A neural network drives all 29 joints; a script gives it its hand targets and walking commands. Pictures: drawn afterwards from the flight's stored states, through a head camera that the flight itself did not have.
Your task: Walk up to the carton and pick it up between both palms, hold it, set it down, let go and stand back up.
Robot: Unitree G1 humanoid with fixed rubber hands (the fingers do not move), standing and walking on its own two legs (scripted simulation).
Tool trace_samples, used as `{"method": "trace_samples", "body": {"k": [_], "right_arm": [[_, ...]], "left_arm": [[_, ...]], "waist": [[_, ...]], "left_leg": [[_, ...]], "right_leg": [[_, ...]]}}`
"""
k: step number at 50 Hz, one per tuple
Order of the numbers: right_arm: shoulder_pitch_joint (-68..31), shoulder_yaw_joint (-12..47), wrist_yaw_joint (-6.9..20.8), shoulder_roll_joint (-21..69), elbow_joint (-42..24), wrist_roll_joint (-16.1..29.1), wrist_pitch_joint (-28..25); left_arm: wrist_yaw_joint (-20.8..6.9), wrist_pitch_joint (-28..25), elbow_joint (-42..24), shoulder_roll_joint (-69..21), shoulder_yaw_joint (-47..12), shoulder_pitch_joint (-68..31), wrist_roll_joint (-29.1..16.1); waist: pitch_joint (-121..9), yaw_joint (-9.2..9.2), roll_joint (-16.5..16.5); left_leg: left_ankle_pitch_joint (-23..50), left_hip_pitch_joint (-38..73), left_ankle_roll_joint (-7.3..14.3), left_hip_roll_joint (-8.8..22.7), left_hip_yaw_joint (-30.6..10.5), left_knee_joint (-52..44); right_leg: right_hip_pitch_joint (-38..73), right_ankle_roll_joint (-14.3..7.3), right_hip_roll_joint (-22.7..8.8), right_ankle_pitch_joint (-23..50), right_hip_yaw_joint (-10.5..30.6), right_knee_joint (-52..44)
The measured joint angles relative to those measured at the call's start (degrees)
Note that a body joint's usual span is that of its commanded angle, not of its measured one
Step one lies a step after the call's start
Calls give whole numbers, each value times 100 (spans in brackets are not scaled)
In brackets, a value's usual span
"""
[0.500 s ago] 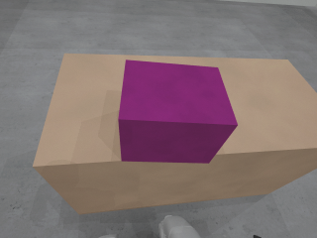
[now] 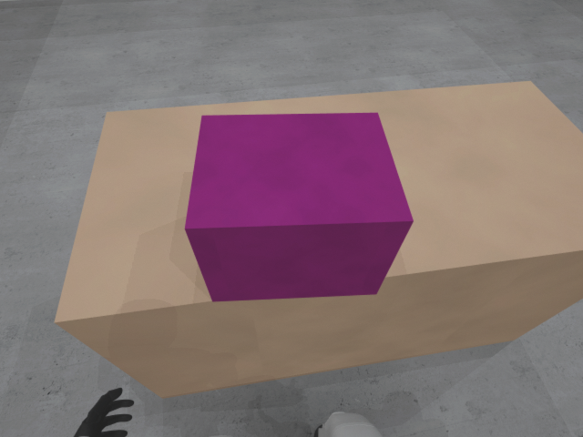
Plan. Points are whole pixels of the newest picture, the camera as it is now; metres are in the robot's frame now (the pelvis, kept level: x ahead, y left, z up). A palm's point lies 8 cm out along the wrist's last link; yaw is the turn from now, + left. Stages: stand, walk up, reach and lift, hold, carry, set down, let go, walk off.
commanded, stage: walk up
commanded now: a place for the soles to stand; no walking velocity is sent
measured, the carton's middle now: (293, 209) +0.45 -0.02 +0.00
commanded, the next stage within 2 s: reach and lift in 1.58 s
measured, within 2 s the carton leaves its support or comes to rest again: neither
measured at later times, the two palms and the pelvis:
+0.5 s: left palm out of the picture +0.06 +0.27 -0.11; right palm out of the picture +0.11 -0.30 -0.10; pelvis +0.02 -0.02 +0.01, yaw +3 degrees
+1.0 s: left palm out of the picture +0.12 +0.27 -0.11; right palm (501, 430) +0.13 -0.31 -0.11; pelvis +0.05 -0.02 +0.01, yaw +4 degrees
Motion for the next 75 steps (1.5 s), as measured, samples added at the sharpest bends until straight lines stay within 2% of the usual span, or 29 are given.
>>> {"method": "trace_samples", "body": {"k": [11, 30, 55, 75], "right_arm": [[-138, 33, -26, -99, 215, -15, -17], [-223, 6, -67, -37, 199, -90, -85], [-132, -14, -176, -6, 136, -69, -36], [-148, 2, -184, -24, 92, -50, 12]], "left_arm": [[-29, 28, 390, 16, -29, -59, -49], [-104, 38, 797, -11, 70, 566, 9], [-31, 56, 443, -34, 110, 154, 8], [-38, 116, 516, 5, 132, 233, 28]], "waist": [[-308, 101, -101], [-554, 338, 95], [-537, 152, 42], [-360, 177, 83]], "left_leg": [[273, 252, -51, 71, -131, -537], [441, 421, -163, 174, -365, -1083], [155, 513, -197, 202, -483, -908], [97, 471, -190, 183, -561, -772]], "right_leg": [[353, -44, 52, 282, -146, -641], [578, -142, 122, 320, -383, -1108], [679, -153, 105, -80, -531, -818], [712, -137, 58, -147, -631, -745]]}}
